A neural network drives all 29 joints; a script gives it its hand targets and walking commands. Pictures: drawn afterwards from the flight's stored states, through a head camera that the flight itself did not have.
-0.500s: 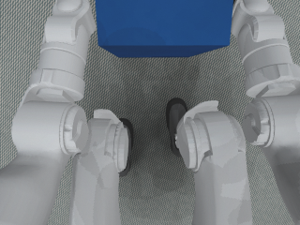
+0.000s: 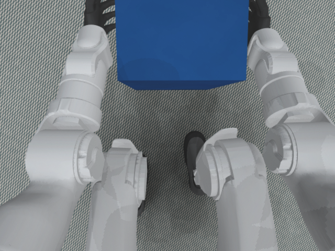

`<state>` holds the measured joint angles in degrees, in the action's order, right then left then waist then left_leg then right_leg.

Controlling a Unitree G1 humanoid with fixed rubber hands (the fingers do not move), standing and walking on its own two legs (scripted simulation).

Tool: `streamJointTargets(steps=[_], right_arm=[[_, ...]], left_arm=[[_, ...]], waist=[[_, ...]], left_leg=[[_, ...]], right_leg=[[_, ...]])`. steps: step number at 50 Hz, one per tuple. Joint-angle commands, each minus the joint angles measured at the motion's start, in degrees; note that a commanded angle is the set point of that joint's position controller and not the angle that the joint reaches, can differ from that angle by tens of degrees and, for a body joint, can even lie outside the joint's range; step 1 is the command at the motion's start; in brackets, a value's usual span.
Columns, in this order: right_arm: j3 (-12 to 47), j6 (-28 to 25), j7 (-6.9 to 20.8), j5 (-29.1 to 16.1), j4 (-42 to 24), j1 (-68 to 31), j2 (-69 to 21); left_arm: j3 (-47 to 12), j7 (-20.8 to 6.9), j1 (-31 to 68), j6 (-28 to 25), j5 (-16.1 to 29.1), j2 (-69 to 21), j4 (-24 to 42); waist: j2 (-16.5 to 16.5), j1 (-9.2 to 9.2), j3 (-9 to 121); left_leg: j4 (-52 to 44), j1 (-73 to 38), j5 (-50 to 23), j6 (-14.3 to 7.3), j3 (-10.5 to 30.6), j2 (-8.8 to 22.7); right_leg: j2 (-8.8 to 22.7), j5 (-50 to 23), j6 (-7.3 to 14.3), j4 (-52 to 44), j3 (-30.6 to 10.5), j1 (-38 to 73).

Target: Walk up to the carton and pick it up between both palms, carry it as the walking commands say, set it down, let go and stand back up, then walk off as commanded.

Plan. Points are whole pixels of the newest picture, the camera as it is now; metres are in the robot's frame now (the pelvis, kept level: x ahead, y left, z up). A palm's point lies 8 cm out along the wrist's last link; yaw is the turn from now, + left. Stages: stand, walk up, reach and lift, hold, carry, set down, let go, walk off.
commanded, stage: set down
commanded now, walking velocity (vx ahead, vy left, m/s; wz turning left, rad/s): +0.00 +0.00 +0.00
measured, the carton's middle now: (175, 30) +0.55 -0.07 -0.22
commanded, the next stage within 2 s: none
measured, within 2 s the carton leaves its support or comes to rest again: neither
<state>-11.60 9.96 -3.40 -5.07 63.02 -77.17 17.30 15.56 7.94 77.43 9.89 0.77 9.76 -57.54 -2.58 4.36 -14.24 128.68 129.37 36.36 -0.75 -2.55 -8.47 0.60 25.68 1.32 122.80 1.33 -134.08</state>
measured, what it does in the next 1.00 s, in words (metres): stands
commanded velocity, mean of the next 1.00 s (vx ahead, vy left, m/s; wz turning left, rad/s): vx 0.00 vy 0.00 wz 0.00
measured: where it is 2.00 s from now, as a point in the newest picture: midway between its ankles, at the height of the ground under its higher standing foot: (166, 184)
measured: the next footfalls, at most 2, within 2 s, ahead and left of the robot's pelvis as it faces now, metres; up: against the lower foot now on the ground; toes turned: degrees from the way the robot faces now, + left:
none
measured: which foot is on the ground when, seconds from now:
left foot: down 0.00-1.00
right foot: down 0.00-1.00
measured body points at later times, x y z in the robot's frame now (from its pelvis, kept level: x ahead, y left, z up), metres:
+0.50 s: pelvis +0.00 +0.00 +0.00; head +0.34 -0.02 +0.28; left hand +0.55 +0.09 -0.15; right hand +0.52 -0.22 -0.16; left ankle +0.09 +0.09 -0.33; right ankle +0.14 -0.11 -0.33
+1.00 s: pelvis +0.01 -0.01 +0.01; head +0.36 -0.02 +0.28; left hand +0.54 +0.11 -0.17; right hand +0.50 -0.25 -0.17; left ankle +0.09 +0.09 -0.33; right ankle +0.14 -0.11 -0.33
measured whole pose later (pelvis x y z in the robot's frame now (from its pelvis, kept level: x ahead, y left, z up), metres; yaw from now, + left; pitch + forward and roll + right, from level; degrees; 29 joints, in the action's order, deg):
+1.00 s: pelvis +0.01 -0.01 +0.01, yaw +0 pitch +40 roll +1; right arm -8.6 0.5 -4.5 -12.6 63.6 -70.9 20.2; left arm 3.4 8.3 72.2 3.6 10.5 15.7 -58.3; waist -0.3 4.1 -12.4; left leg 127.1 129.7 37.8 0.3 -2.1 -7.8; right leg 0.0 26.4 2.3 121.7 1.6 -135.5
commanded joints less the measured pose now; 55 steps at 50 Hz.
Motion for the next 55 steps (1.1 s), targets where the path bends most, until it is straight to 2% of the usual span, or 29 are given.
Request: streamJointTargets(steps=[1,3,4,5,7,8,11,12,14,17,18,20,23,26,27,31,32,35,36,37,38,41,42,43,45,46,49,51,55], right_arm=[[13.4,-2.5,14.9,-3.9,-11.2,-32.2,-50.2],[13.3,-2.7,14.5,-3.0,-11.0,-31.3,-49.3],[13.2,-3.0,14.1,-3.5,-10.8,-31.2,-48.1],[12.9,-2.5,14.1,-2.7,-9.7,-30.4,-48.2],[12.8,-2.9,13.8,-2.6,-10.2,-30.9,-47.7],[12.8,-3.2,13.4,-3.0,-9.8,-30.9,-46.7],[12.1,-3.6,13.2,-2.8,-9.7,-30.7,-46.2],[13.0,-3.5,13.2,-3.1,-9.4,-30.8,-46.5],[12.6,-3.9,12.9,-3.0,-9.1,-30.5,-45.6],[11.6,-4.0,12.6,-2.8,-8.5,-31.2,-43.5],[11.4,-4.4,12.4,-3.4,-8.5,-31.3,-43.0],[11.2,-4.8,11.9,-3.5,-8.7,-31.2,-40.3],[9.5,-6.1,10.1,-2.9,-8.0,-30.2,-33.3],[8.1,-7.0,8.3,-3.2,-5.7,-26.6,-26.2],[7.6,-7.8,7.0,-3.3,-6.3,-26.0,-21.6],[1.8,-10.3,0.9,-4.1,-2.4,-17.6,3.8],[0.9,-10.3,-0.3,-4.2,-1.8,-16.6,7.1],[0.6,-11.5,-2.0,-5.2,-2.9,-15.9,10.2],[1.4,-11.6,-2.3,-5.7,-3.1,-15.6,11.0],[1.5,-12.0,-2.4,-6.0,-4.3,-15.0,11.5],[1.5,-12.1,-2.6,-5.9,-5.3,-15.0,11.1],[1.2,-12.2,-2.4,-6.2,-5.5,-12.9,13.0],[2.7,-12.1,-2.1,-7.0,-4.6,-11.8,11.5],[2.1,-12.1,-2.0,-6.6,-6.5,-11.2,11.3],[2.2,-11.8,-1.7,-7.4,-4.5,-9.1,11.3],[1.8,-12.1,-1.6,-7.2,-7.6,-9.6,11.7],[1.8,-11.7,-0.9,-7.8,-7.6,-9.1,13.3],[0.9,-11.6,-0.8,-7.2,-8.1,-8.3,14.6],[1.9,-10.7,-0.1,-8.3,-9.8,-7.3,13.8]], left_arm=[[-18.8,-14.3,30.3,-1.2,3.4,-51.6,6.5],[-19.4,-14.4,31.3,-1.5,3.8,-51.1,7.0],[-18.8,-14.1,30.1,-1.7,3.4,-50.2,5.4],[-18.6,-14.1,29.7,-1.6,2.5,-48.8,5.9],[-18.3,-14.1,30.5,-1.7,2.7,-48.8,5.8],[-18.1,-14.1,30.8,-2.0,2.0,-47.8,6.2],[-18.4,-13.8,29.9,-2.1,1.9,-47.5,4.7],[-17.6,-14.0,29.0,-2.0,1.7,-47.2,4.1],[-17.8,-13.8,30.3,-2.4,2.3,-47.4,4.4],[-16.9,-13.5,29.9,-2.3,1.5,-44.5,3.1],[-17.0,-13.0,30.4,-2.8,1.5,-44.6,4.1],[-16.0,-12.5,30.4,-3.1,1.4,-41.2,4.1],[-15.8,-11.0,28.2,-3.6,2.3,-37.6,3.1],[-13.9,-9.1,25.7,-4.5,2.1,-28.4,2.0],[-14.2,-8.0,27.2,-5.1,3.1,-24.2,4.2],[-11.8,-1.8,17.9,-7.1,6.1,-0.9,0.2],[-10.5,-0.6,16.3,-7.0,6.3,4.2,-1.1],[-11.3,1.0,17.9,-7.9,8.5,8.1,3.6],[-11.6,1.3,17.5,-8.1,8.8,9.3,4.0],[-11.4,1.6,17.9,-8.4,9.2,9.5,5.6],[-12.4,1.6,17.7,-8.6,9.7,10.2,6.7],[-12.5,1.6,15.6,-8.6,9.8,11.2,7.9],[-12.3,1.3,14.2,-8.5,10.0,11.0,6.3],[-12.1,1.2,14.1,-8.7,9.4,11.2,8.5],[-11.3,1.0,11.2,-8.5,9.2,12.6,5.2],[-12.1,0.8,11.5,-8.7,9.6,11.8,7.8],[-11.2,0.4,10.8,-8.5,9.5,13.0,7.9],[-12.1,-0.1,11.6,-8.2,10.1,12.6,9.7],[-11.0,-0.5,10.4,-7.6,10.0,13.3,9.9]], waist=[[-3.1,1.65,59.7],[-1.7,3.35,58.6],[-2.8,2.67,58.4],[-2.1,2.06,56.3],[-1.9,2.74,57.0],[-3.1,1.53,56.5],[-3.3,2.20,56.1],[-3.4,0.86,55.8],[-2.2,2.20,55.8],[-2.1,2.00,54.2],[-3.5,1.12,55.0],[-2.6,0.68,55.5],[-2.7,2.80,55.8],[-3.5,0.88,55.4],[-2.0,2.72,57.8],[-1.3,3.54,55.6],[0.0,2.36,56.9],[0.3,3.09,63.0],[0.2,2.30,64.5],[0.4,2.32,67.1],[0.1,2.98,68.2],[-0.6,3.06,70.3],[0.7,2.21,67.9],[0.1,2.09,68.5],[0.4,1.28,67.5],[0.1,1.78,70.0],[1.2,0.81,67.7],[-0.6,2.63,69.4],[0.2,0.78,71.0]], left_leg=[[-13.3,-17.1,-15.2,0.3,2.1,-0.8],[-13.5,-15.6,-15.3,0.3,2.7,-0.7],[-13.1,-16.1,-14.4,0.5,2.3,-0.5],[-14.0,-15.5,-13.8,0.3,2.7,-0.3],[-13.5,-14.8,-12.2,0.4,2.4,-0.3],[-13.3,-14.1,-11.1,0.7,1.9,-0.2],[-13.8,-15.3,-11.5,0.4,2.6,-0.1],[-13.2,-14.9,-11.8,0.6,1.7,0.1],[-13.1,-14.8,-10.9,0.6,2.0,0.1],[-14.0,-15.0,-9.2,0.2,2.8,0.5],[-14.0,-15.4,-10.0,0.4,2.4,0.4],[-13.7,-16.0,-9.6,0.5,2.2,0.6],[-13.7,-17.8,-11.1,1.0,3.0,0.7],[-13.6,-17.8,-10.1,1.4,2.1,1.2],[-13.4,-18.8,-9.9,1.5,2.7,1.5],[-14.7,-19.5,-9.0,2.1,2.6,2.5],[-15.2,-20.1,-8.9,2.0,3.1,2.7],[-15.0,-19.5,-11.9,2.3,3.0,3.0],[-14.8,-19.9,-13.3,2.5,2.5,3.1],[-14.3,-20.3,-15.3,2.6,2.7,3.2],[-14.9,-20.8,-15.0,2.4,2.9,3.2],[-14.5,-21.7,-16.9,2.8,2.8,3.6],[-14.3,-18.7,-15.3,2.6,2.4,3.7],[-14.7,-18.8,-16.1,2.3,3.0,3.8],[-14.0,-17.0,-15.2,2.4,2.5,4.2],[-14.3,-18.5,-16.2,2.2,2.6,4.0],[-14.7,-17.7,-16.5,2.1,3.0,4.3],[-14.5,-19.2,-15.2,2.3,2.7,4.6],[-13.9,-20.9,-14.9,1.8,2.3,4.7]], right_leg=[[-4.2,-16.5,0.2,-5.2,-2.7,39.5],[-4.2,-17.3,0.2,-5.3,-2.3,39.1],[-3.8,-16.0,0.1,-4.9,-2.5,39.2],[-3.8,-15.3,0.0,-5.0,-2.3,37.4],[-3.9,-14.2,0.3,-5.5,-2.9,39.2],[-3.8,-13.5,0.2,-5.1,-3.1,39.1],[-3.8,-13.6,0.2,-4.9,-2.6,38.6],[-3.9,-13.8,0.4,-5.2,-3.3,39.4],[-3.8,-12.9,0.3,-5.1,-2.9,39.2],[-3.6,-11.4,0.1,-4.9,-2.5,37.6],[-3.7,-12.1,0.4,-4.7,-2.9,38.3],[-3.6,-11.2,0.2,-5.0,-2.7,38.2],[-3.3,-12.5,0.1,-4.3,-1.8,37.7],[-2.8,-11.7,0.0,-5.4,-2.5,39.3],[-2.7,-11.9,-0.1,-5.1,-2.1,40.1],[-1.3,-10.3,-0.6,-6.6,-2.1,40.3],[-1.1,-9.9,-0.8,-6.6,-2.2,41.3],[-0.6,-15.0,-0.7,-6.5,-3.0,45.4],[-0.6,-17.0,-0.8,-6.4,-3.3,47.2],[-0.3,-19.8,-0.5,-5.9,-3.9,48.7],[-0.5,-19.7,-0.6,-5.9,-3.4,48.7],[-0.2,-21.7,-1.0,-5.3,-3.9,49.1],[-0.1,-21.0,-1.0,-5.9,-4.4,49.5],[-0.2,-21.9,-0.8,-5.8,-4.7,49.2],[0.4,-22.1,-1.2,-5.7,-5.2,49.8],[-0.1,-22.7,-1.1,-5.6,-4.9,49.8],[0.3,-22.0,-1.5,-4.8,-4.7,47.6],[0.5,-21.9,-1.1,-5.4,-4.5,49.2],[0.4,-21.3,-1.1,-5.5,-4.9,51.2]])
